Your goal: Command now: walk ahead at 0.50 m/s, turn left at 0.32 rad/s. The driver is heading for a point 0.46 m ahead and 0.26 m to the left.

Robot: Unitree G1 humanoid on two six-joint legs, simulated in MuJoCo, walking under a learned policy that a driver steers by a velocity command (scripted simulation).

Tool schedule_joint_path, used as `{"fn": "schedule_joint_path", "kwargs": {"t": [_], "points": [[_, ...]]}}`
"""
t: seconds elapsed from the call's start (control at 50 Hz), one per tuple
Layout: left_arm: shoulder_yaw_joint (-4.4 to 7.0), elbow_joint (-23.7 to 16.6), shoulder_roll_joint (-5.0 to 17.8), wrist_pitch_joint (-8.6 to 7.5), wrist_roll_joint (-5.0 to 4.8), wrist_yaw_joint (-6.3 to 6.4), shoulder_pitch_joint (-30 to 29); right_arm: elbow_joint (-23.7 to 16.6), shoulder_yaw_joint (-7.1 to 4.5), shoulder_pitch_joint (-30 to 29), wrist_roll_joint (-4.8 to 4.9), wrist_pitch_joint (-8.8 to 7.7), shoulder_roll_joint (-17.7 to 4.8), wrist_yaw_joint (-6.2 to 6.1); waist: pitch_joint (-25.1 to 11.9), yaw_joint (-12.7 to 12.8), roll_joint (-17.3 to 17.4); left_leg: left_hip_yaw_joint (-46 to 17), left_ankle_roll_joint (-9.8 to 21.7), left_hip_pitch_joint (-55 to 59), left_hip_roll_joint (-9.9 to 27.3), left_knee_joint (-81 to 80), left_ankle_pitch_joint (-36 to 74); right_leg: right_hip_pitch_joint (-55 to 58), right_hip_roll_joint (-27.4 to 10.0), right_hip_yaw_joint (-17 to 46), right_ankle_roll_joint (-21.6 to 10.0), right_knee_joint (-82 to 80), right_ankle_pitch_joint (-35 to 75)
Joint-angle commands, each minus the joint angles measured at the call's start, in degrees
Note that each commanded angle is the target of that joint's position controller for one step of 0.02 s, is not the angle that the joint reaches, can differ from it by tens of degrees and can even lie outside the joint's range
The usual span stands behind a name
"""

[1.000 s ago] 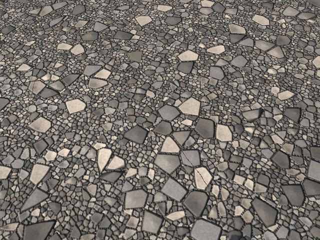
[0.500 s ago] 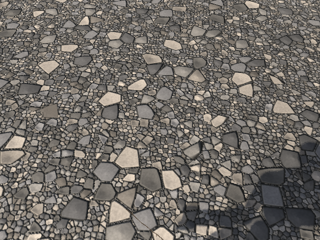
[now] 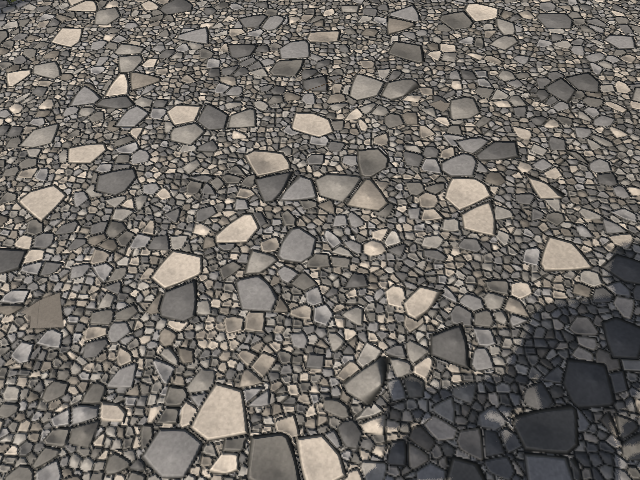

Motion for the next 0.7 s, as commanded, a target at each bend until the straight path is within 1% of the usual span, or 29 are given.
{"fn": "schedule_joint_path", "kwargs": {"t": [0.02,0.04,0.08,0.14,0.2,0.24,0.26,0.28,0.3,0.32,0.34,0.36,0.38,0.4,0.42,0.44,0.46,0.48,0.5,0.52,0.54,0.56,0.58,0.6,0.62,0.64,0.68,0.7], "points": [[2.12,-1.7,6.2,-2.34,0.44,0.51,-1.3,-2.6,-0.94,2.4,-0.06,1.10,-2.0,-0.40,-2.6,-1.1,-7.4,-2.8,-0.7,-5.7,2.6,-0.6,6.4,5.0,-15.1,9.3,-8.6,-16.4,11.5],[2.27,-1.0,6.5,-2.46,0.66,0.82,-0.9,-3.1,-0.99,1.0,-0.19,1.27,-1.8,-0.49,-1.6,-0.9,-6.9,-3.4,-0.9,-7.5,2.5,-2.6,8.6,5.5,-15.1,7.5,-8.4,-16.9,12.5],[2.46,0.3,6.8,-2.39,0.71,1.43,0.2,-4.0,-0.91,-1.7,-0.48,1.16,-1.4,-0.22,-0.4,-0.3,-6.3,-3.9,-1.1,-9.9,2.1,-8.6,13.9,7.5,-14.7,4.1,-7.9,-17.3,13.7],[2.92,1.4,8.4,-2.04,0.35,2.03,0.9,-5.5,-0.31,-6.6,-0.81,0.79,-0.3,0.94,1.4,1.3,-5.4,-1.0,-0.4,-9.0,1.4,-18.9,20.6,9.0,-14.5,-0.4,-6.9,-18.2,13.7],[3.53,3.1,9.9,-1.26,-0.36,2.41,3.5,-7.9,0.20,-12.1,-0.90,0.77,0.2,2.02,3.7,3.4,-4.3,1.6,0.9,-10.4,1.0,-25.1,20.4,13.4,-16.3,-2.7,-6.6,-17.7,14.4],[3.88,4.1,10.6,-0.46,-1.03,2.46,4.5,-9.5,0.22,-14.3,-0.86,0.82,-0.1,2.67,4.3,3.9,-4.3,3.1,2.3,-11.5,0.6,-27.7,17.2,17.6,-17.4,-3.9,-6.0,-15.8,16.8],[4.06,4.5,11.1,-0.02,-1.35,2.50,4.6,-10.3,0.11,-14.8,-0.87,0.85,-0.4,2.99,4.2,3.7,-4.6,4.2,3.1,-11.1,0.0,-28.6,14.8,19.3,-17.8,-4.5,-5.5,-14.1,20.2],[4.24,4.6,11.8,0.39,-1.56,2.59,4.2,-10.8,-0.16,-14.4,-0.88,0.92,-0.9,3.22,3.4,2.9,-5.3,5.8,4.1,-8.9,-1.3,-29.3,12.1,20.3,-17.8,-5.4,-4.9,-11.4,27.9],[4.47,4.5,12.8,0.79,-1.77,2.76,3.6,-11.0,-0.67,-13.0,-0.85,1.06,-1.9,3.31,1.4,1.7,-6.3,7.8,5.3,-5.3,-3.3,-29.2,9.1,21.1,-17.6,-6.2,-4.2,-7.5,38.2],[4.65,4.3,13.6,1.27,-2.02,2.94,2.9,-10.6,-1.47,-9.4,-0.74,1.25,-3.2,3.26,-1.4,-0.7,-7.3,9.6,6.6,0.2,-5.7,-29.0,6.3,21.2,-17.2,-6.9,-3.5,-1.2,47.6],[4.58,4.1,13.9,1.73,-2.37,3.01,1.7,-8.9,-2.89,-1.9,-0.52,1.35,-5.5,2.98,-5.4,-5.2,-6.7,10.8,8.4,10.5,-8.6,-31.8,7.4,18.7,-15.4,-8.3,-2.0,9.3,51.5],[3.97,3.7,12.8,1.54,-2.07,3.20,2.0,-6.5,-5.02,7.5,-0.45,1.68,-9.7,2.02,-10.4,-9.5,-3.9,6.8,10.7,26.9,-9.0,-34.5,10.2,9.0,-12.8,-8.7,0.5,24.2,42.0],[1.72,0.8,5.1,0.58,0.46,2.85,5.8,-6.0,-6.46,9.3,-0.03,1.81,-16.5,0.96,-13.5,-5.0,11.6,-21.4,19.4,44.9,5.5,-38.0,6.0,-15.9,-3.5,-7.1,4.8,45.9,-5.4],[0.81,-0.2,5.3,-1.84,-0.60,2.20,4.6,-8.5,-5.43,9.3,-0.67,0.62,-15.4,1.51,-23.6,-5.1,9.0,-46.5,26.2,52.7,13.2,-48.3,-2.4,-25.8,3.0,8.2,4.9,55.7,-24.7],[1.83,-1.8,9.3,-3.23,-3.03,1.52,-2.3,-8.2,-4.22,8.2,-1.11,-0.22,-11.0,1.85,-17.9,-7.2,3.7,-40.0,22.4,50.0,12.2,-50.9,-1.3,-31.8,-0.3,11.7,3.5,56.4,-20.0],[1.56,-2.4,8.9,-4.04,-3.10,1.52,-4.1,-8.2,-3.67,5.6,-0.80,-0.72,-9.1,1.80,-11.7,-5.5,1.8,-31.9,20.1,42.4,9.9,-50.6,2.4,-32.1,-2.8,11.1,2.2,52.1,-14.8],[1.74,-1.6,8.8,-4.27,-1.56,2.01,-4.1,-8.9,-3.08,1.4,-0.68,-0.81,-7.1,1.63,-7.9,-2.8,-1.4,-25.5,18.0,34.0,7.4,-50.4,8.0,-28.8,-5.2,10.9,2.2,46.9,-11.0],[2.29,-1.2,9.5,-3.81,-0.53,2.23,-3.5,-9.9,-2.36,-1.4,-1.18,-0.84,-5.1,1.37,-6.2,-0.7,-0.7,-21.2,17.0,27.8,5.4,-51.3,13.8,-24.4,-6.6,11.1,2.4,43.2,-8.5],[2.50,-1.1,9.6,-3.03,-0.28,2.09,-2.6,-10.7,-2.13,-2.4,-1.62,-0.83,-4.6,1.12,-5.9,0.5,0.4,-19.5,16.9,24.1,4.4,-52.5,16.9,-21.3,-7.0,11.1,3.0,41.5,-7.0],[2.43,-1.2,8.9,-2.38,-0.01,2.05,-2.1,-11.0,-2.27,-2.5,-1.55,-0.97,-5.0,0.85,-5.8,1.0,0.4,-18.1,17.2,22.2,3.8,-53.2,20.1,-20.3,-6.9,10.5,3.8,39.4,-6.1],[2.23,-1.2,8.1,-1.81,0.20,2.06,-2.3,-10.8,-2.40,-2.1,-1.39,-1.09,-5.6,0.52,-5.4,1.2,0.1,-16.1,17.3,20.1,3.2,-53.5,22.9,-19.7,-6.6,9.9,4.6,37.0,-5.0],[2.03,-1.4,7.4,-1.35,0.28,2.16,-3.1,-10.7,-2.51,-1.9,-1.56,-1.12,-6.4,0.07,-4.4,1.3,0.0,-13.6,16.9,18.5,2.7,-53.5,28.9,-19.8,-6.1,9.0,5.5,34.3,-2.9],[1.75,-1.9,6.8,-1.11,0.40,2.25,-4.7,-10.4,-2.61,-1.5,-1.67,-1.00,-6.9,-0.41,-3.5,1.0,0.1,-11.0,16.1,17.3,1.8,-53.0,34.8,-19.8,-5.5,8.2,6.4,30.3,-0.2],[1.37,-2.2,6.0,-1.06,0.51,2.21,-6.4,-10.0,-2.59,-1.1,-1.62,-0.72,-6.9,-0.83,-3.1,0.5,0.6,-8.2,14.7,16.1,0.3,-51.9,38.8,-18.5,-4.7,7.5,6.7,25.4,3.3],[0.97,-2.4,5.1,-1.13,0.51,2.04,-8.0,-9.6,-2.52,-0.6,-1.51,-0.35,-6.7,-1.13,-3.4,-0.2,1.4,-5.7,13.1,15.2,-1.4,-50.8,40.3,-16.3,-3.6,6.8,6.8,20.4,7.4],[0.64,-2.7,4.4,-1.27,0.36,1.73,-9.8,-9.1,-2.47,0.5,-1.41,0.03,-6.5,-1.39,-4.1,-1.4,2.2,-4.7,12.0,15.2,-2.3,-50.0,39.8,-14.3,-2.5,6.3,6.7,16.1,11.9],[0.54,-3.0,4.8,-1.57,-0.20,0.97,-12.3,-8.1,-2.31,2.7,-1.34,0.64,-6.4,-1.75,-5.2,-3.2,3.2,-5.8,10.9,16.7,-1.4,-49.2,35.6,-11.7,-0.9,6.3,6.3,10.7,18.7],[0.63,-3.2,5.2,-1.64,-0.29,0.66,-13.0,-7.7,-2.17,3.1,-1.37,0.82,-6.2,-1.82,-5.2,-3.5,3.4,-7.0,10.8,18.0,-0.5,-48.5,33.8,-11.4,-0.6,6.9,5.9,8.9,19.4]]}}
